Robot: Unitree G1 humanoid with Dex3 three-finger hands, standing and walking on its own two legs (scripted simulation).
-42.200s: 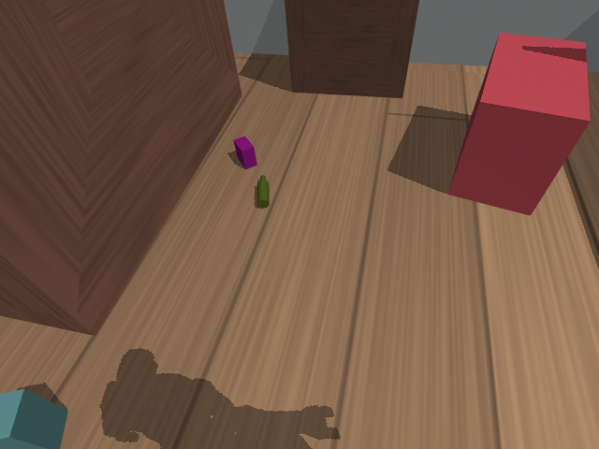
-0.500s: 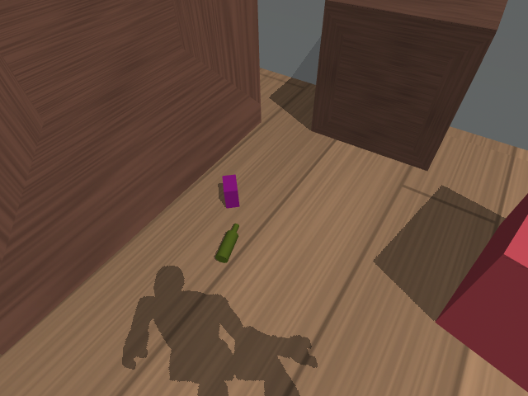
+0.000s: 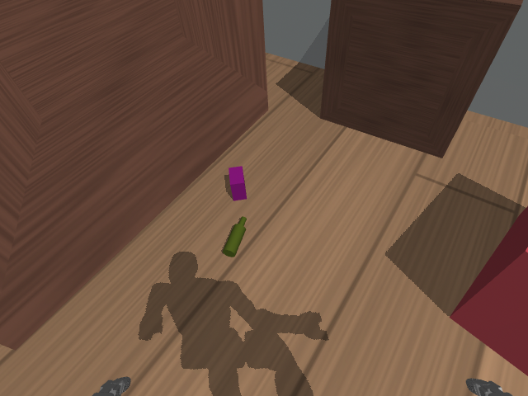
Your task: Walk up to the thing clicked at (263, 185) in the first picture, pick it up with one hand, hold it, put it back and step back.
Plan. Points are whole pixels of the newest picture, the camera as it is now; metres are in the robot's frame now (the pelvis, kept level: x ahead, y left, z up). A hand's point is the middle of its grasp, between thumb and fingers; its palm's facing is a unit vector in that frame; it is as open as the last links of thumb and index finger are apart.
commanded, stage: walk up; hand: left
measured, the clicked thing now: (236, 235) +0.84 +0.20 -0.73
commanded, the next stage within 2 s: stand in 0.64 s
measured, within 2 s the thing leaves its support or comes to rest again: neither
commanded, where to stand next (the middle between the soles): +0.44 -0.02 m, yaw +0 degrees
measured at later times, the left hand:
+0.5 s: hand out of the picture +0.09 +0.25 -0.14, palm faces +0.01 -0.94 -0.33, open 7.4 cm
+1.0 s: hand out of the picture +0.08 +0.25 -0.13, palm faces -0.03 -0.94 -0.34, open 7.4 cm
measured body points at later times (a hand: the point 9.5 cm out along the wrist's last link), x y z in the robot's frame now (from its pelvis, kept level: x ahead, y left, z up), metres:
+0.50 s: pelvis +0.00 +0.00 +0.01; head +0.00 +0.00 +0.46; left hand +0.09 +0.30 -0.12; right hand +0.08 -0.30 -0.12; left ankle -0.01 +0.11 -0.73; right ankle +0.00 -0.14 -0.73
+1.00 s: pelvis -0.01 +0.00 +0.02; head +0.00 -0.01 +0.47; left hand +0.08 +0.30 -0.11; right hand +0.08 -0.30 -0.11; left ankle -0.01 +0.11 -0.73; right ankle +0.00 -0.14 -0.73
